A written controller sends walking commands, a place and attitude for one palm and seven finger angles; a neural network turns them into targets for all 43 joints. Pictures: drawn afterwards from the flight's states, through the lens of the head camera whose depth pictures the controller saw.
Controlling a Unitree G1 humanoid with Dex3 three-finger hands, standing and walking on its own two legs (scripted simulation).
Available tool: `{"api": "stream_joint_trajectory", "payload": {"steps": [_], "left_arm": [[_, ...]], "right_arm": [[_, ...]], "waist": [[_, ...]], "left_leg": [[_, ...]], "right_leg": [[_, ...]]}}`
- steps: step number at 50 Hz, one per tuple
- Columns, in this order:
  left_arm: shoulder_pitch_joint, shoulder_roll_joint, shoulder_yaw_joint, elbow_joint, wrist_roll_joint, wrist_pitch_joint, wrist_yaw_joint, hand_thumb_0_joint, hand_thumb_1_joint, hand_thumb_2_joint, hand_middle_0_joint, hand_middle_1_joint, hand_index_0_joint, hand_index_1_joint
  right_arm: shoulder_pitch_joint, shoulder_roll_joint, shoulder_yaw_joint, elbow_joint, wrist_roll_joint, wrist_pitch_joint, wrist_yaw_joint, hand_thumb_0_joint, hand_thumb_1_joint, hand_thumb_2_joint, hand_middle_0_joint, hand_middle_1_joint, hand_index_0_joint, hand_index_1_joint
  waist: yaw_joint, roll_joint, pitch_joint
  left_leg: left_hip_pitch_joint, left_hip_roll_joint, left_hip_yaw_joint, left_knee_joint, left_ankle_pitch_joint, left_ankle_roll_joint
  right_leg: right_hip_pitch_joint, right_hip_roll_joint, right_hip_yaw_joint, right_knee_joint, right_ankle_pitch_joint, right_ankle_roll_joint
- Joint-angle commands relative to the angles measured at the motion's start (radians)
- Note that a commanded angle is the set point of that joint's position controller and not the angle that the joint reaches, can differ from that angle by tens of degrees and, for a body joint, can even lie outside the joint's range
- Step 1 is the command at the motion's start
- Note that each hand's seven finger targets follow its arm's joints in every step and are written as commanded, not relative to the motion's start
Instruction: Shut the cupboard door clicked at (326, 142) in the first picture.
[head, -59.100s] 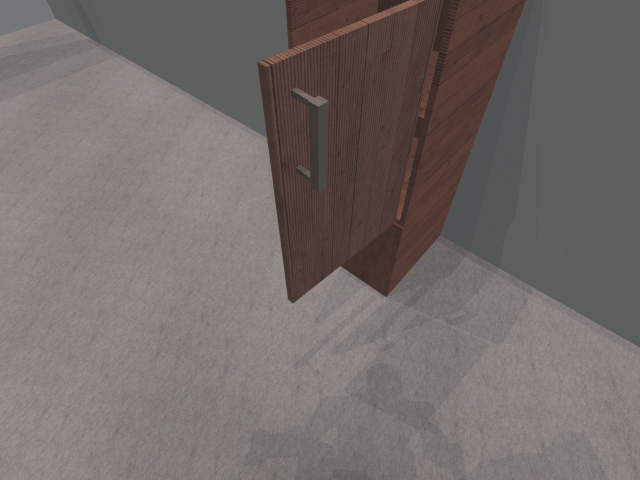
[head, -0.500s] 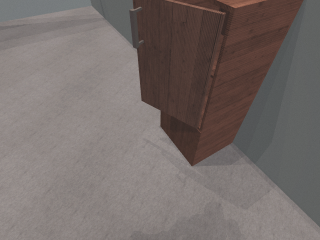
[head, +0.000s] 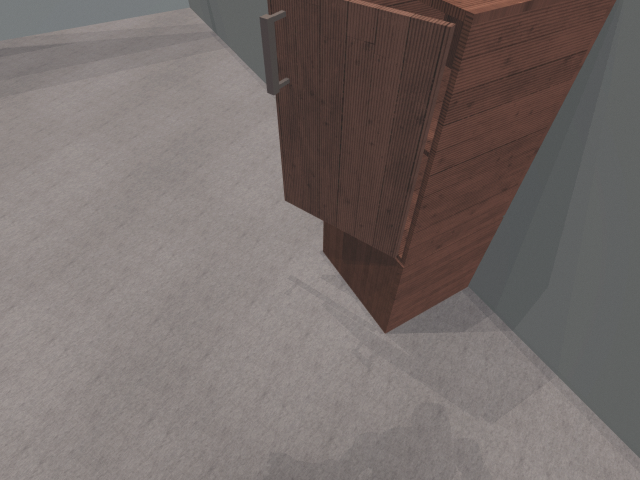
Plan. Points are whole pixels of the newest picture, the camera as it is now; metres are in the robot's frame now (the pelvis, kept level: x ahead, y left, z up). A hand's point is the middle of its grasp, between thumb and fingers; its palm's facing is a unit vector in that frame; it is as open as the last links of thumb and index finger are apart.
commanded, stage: walk to a spot facing it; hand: left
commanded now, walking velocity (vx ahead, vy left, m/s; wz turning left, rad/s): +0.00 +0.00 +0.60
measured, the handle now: (276, 53) +0.89 +0.13 +0.12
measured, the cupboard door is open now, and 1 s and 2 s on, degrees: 24 24 24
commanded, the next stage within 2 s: none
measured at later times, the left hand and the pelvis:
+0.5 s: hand out of the picture -0.01 +0.26 -0.18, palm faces +0.28 -0.93 -0.25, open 7.4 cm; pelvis -0.03 +0.04 -0.01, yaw +17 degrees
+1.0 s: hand out of the picture -0.11 +0.22 -0.20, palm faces +0.61 -0.76 -0.23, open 7.4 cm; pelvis -0.05 +0.02 -0.03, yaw +39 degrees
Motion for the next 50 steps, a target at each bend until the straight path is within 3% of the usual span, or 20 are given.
{"api": "stream_joint_trajectory", "payload": {"steps": [1,6,12,13,14,15,17,22,28,31,32,33,34,36,39,44,47,48,49,50], "left_arm": [[0.093,0.153,0.044,-0.051,-0.002,0.008,0.017,0.0,0.9,0.9,-0.2,-0.3,-0.2,-0.3],[0.1,0.148,0.066,-0.106,0.016,0.013,0.029,0.0,0.9,0.9,-0.2,-0.3,-0.2,-0.3],[0.058,0.125,0.08,-0.174,0.004,0.019,0.015,0.0,0.9,0.9,-0.2,-0.3,-0.2,-0.3],[0.11,0.065,0.075,-0.188,-0.005,0.029,0.01,0.0,0.9,0.9,-0.2,-0.3,-0.2,-0.3],[0.078,0.029,0.062,-0.225,-0.003,0.036,0.012,0.0,0.9,0.9,-0.2,-0.3,-0.2,-0.3],[0.036,0.055,0.065,-0.245,0.005,0.043,0.012,0.0,0.9,0.9,-0.2,-0.3,-0.2,-0.3],[0.022,0.036,0.079,-0.24,0.011,0.044,0.004,0.0,0.9,0.9,-0.2,-0.3,-0.2,-0.3],[0.044,0.007,0.075,-0.248,0.006,0.03,-0.003,0.0,0.9,0.9,-0.2,-0.3,-0.2,-0.3],[0.061,0.004,0.073,-0.268,0.002,0.039,0.003,0.0,0.9,0.9,-0.2,-0.3,-0.2,-0.3],[0.186,0.037,0.086,-0.24,-0.001,0.034,0.008,0.0,0.9,0.9,-0.2,-0.3,-0.2,-0.3],[0.224,0.078,0.099,-0.237,0.007,0.03,0.012,0.0,0.9,0.9,-0.2,-0.3,-0.2,-0.3],[0.216,0.171,0.118,-0.254,0.026,0.026,0.019,0.0,0.9,0.9,-0.2,-0.3,-0.2,-0.3],[0.109,0.181,0.105,-0.284,0.022,0.028,0.023,0.0,0.9,0.9,-0.2,-0.3,-0.2,-0.3],[-0.066,0.121,0.091,-0.329,0.018,0.022,0.023,0.0,0.9,0.9,-0.2,-0.3,-0.2,-0.3],[-0.028,0.081,0.078,-0.317,0.017,0.004,0.019,0.0,0.9,0.9,-0.2,-0.3,-0.2,-0.3],[0.124,0.15,0.102,-0.273,0.02,0.006,0.016,0.0,0.9,0.9,-0.2,-0.3,-0.2,-0.3],[0.134,0.15,0.106,-0.27,0.008,0.011,0.007,0.0,0.9,0.9,-0.2,-0.3,-0.2,-0.3],[0.149,0.108,0.099,-0.286,0.0,0.016,0.002,0.0,0.9,0.9,-0.2,-0.3,-0.2,-0.3],[0.117,0.028,0.077,-0.329,-0.001,0.018,-0.008,0.0,0.9,0.9,-0.2,-0.3,-0.2,-0.3],[-0.006,0.047,0.066,-0.369,0.013,0.026,-0.006,0.0,0.9,0.9,-0.2,-0.3,-0.2,-0.3]], "right_arm": [[0.022,-0.083,-0.023,-0.065,0.003,0.002,-0.004,0.0,-0.9,-0.9,0.2,0.3,0.2,0.3],[0.019,-0.042,-0.048,-0.119,0.006,0.028,-0.003,0.0,-0.9,-0.9,0.2,0.3,0.2,0.3],[0.179,-0.01,-0.054,-0.126,-0.001,0.016,0.021,0.0,-0.9,-0.9,0.2,0.3,0.2,0.3],[0.217,-0.097,-0.071,-0.129,-0.011,0.007,0.017,0.0,-0.9,-0.9,0.2,0.3,0.2,0.3],[0.252,-0.161,-0.093,-0.134,-0.012,0.007,0.004,0.0,-0.9,-0.9,0.2,0.3,0.2,0.3],[0.258,-0.168,-0.094,-0.129,-0.014,0.011,0.0,0.0,-0.9,-0.9,0.2,0.3,0.2,0.3],[0.184,-0.132,-0.09,-0.166,-0.02,0.002,-0.013,0.0,-0.9,-0.9,0.2,0.3,0.2,0.3],[0.155,-0.1,-0.088,-0.182,-0.017,-0.008,-0.021,0.0,-0.9,-0.9,0.2,0.3,0.2,0.3],[0.124,-0.111,-0.102,-0.2,-0.022,0.015,-0.009,0.0,-0.9,-0.9,0.2,0.3,0.2,0.3],[0.056,-0.102,-0.112,-0.233,-0.013,0.027,-0.003,0.0,-0.9,-0.9,0.2,0.3,0.2,0.3],[0.047,-0.066,-0.111,-0.244,-0.007,0.03,0.002,0.0,-0.9,-0.9,0.2,0.3,0.2,0.3],[0.058,-0.004,-0.107,-0.257,0.002,0.031,0.005,0.0,-0.9,-0.9,0.2,0.3,0.2,0.3],[0.043,-0.028,-0.111,-0.259,-0.009,0.028,0.01,0.0,-0.9,-0.9,0.2,0.3,0.2,0.3],[0.122,-0.011,-0.111,-0.246,-0.017,0.045,0.026,0.0,-0.9,-0.9,0.2,0.3,0.2,0.3],[0.089,-0.009,-0.096,-0.249,-0.004,0.038,0.039,0.0,-0.9,-0.9,0.2,0.3,0.2,0.3],[0.003,0.016,-0.072,-0.286,0.006,0.021,0.04,0.0,-0.9,-0.9,0.2,0.3,0.2,0.3],[0.093,-0.018,-0.074,-0.264,0.001,0.006,0.038,0.0,-0.9,-0.9,0.2,0.3,0.2,0.3],[0.151,-0.1,-0.092,-0.251,-0.007,-0.004,0.033,0.0,-0.9,-0.9,0.2,0.3,0.2,0.3],[0.227,-0.208,-0.121,-0.238,-0.015,-0.008,0.021,0.0,-0.9,-0.9,0.2,0.3,0.2,0.3],[0.304,-0.225,-0.121,-0.207,-0.017,-0.001,0.015,0.0,-0.9,-0.9,0.2,0.3,0.2,0.3]], "waist": [[0.029,-0.053,-0.067],[0.036,-0.154,0.02],[-0.05,-0.02,-0.018],[-0.046,0.271,-0.047],[-0.069,0.388,-0.068],[-0.073,0.242,-0.055],[-0.038,0.209,-0.049],[-0.019,0.083,-0.127],[-0.012,0.179,-0.089],[0.048,0.164,-0.097],[0.066,0.058,-0.092],[0.072,-0.222,-0.074],[0.049,-0.269,0.004],[-0.056,-0.137,0.014],[-0.04,-0.211,0.02],[0.04,-0.215,-0.046],[-0.005,-0.139,-0.099],[-0.034,0.063,-0.16],[-0.076,0.363,-0.181],[-0.124,0.257,-0.15]], "left_leg": [[-0.086,0.061,-0.06,0.133,0.198,-0.006],[-0.293,0.029,-0.062,0.617,-0.381,-0.015],[-0.019,0.039,-0.006,0.165,0.062,-0.013],[0.036,0.204,-0.298,0.048,0.3,0.069],[0.034,0.36,-0.531,-0.042,0.462,0.187],[-0.033,0.366,-0.505,-0.064,0.226,0.215],[-0.086,0.282,-0.486,-0.084,-0.016,0.173],[0.009,0.205,-0.396,-0.027,0.15,0.167],[-0.113,0.164,-0.46,-0.063,-0.003,0.153],[-0.271,0.085,-0.432,-0.028,-0.115,0.095],[-0.375,0.008,-0.372,0.06,-0.221,0.045],[-0.53,-0.125,-0.212,0.342,-0.359,-0.025],[-0.5,-0.112,-0.142,0.653,-0.38,-0.029],[-0.408,-0.054,-0.128,0.858,-0.295,-0.027],[-0.399,-0.012,-0.069,0.777,-0.247,-0.048],[-0.292,-0.023,0.026,0.41,-0.281,-0.045],[-0.07,-0.036,0.037,0.123,-0.054,-0.025],[0.108,0.098,-0.14,0.048,0.101,0.027],[0.241,0.342,-0.489,0.018,0.33,0.166],[0.227,0.388,-0.53,-0.003,0.198,0.235]], "right_leg": [[0.048,-0.233,0.097,0.021,0.386,-0.043],[0.015,-0.413,0.141,-0.005,0.557,-0.206],[-0.149,-0.3,-0.082,0.274,0.308,-0.034],[-0.296,-0.165,-0.127,0.48,-0.051,0.049],[-0.395,-0.07,-0.051,0.671,-0.458,0.08],[-0.366,-0.087,0.051,0.754,-0.407,0.056],[-0.429,-0.092,0.084,0.799,-0.27,0.06],[-0.414,-0.057,0.085,0.665,-0.185,0.08],[-0.265,-0.004,0.062,0.423,-0.199,0.071],[-0.012,0.014,0.038,0.135,-0.079,0.057],[0.08,-0.069,0.112,-0.005,-0.118,0.028],[0.096,-0.325,0.425,-0.16,-0.335,-0.073],[-0.125,-0.49,0.513,-0.223,-0.36,-0.14],[-0.257,-0.395,0.316,-0.143,-0.203,-0.142],[-0.147,-0.302,0.102,-0.023,0.196,-0.105],[0.026,-0.348,0.045,0.124,0.533,-0.097],[-0.041,-0.319,-0.034,0.282,0.466,-0.01],[-0.21,-0.25,-0.089,0.444,0.197,0.049],[-0.495,-0.109,-0.103,0.662,-0.422,0.11],[-0.563,-0.11,0.003,0.77,-0.451,0.087]]}}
